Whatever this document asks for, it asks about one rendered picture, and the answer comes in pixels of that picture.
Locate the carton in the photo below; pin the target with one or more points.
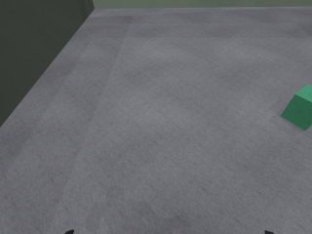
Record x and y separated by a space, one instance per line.
299 110

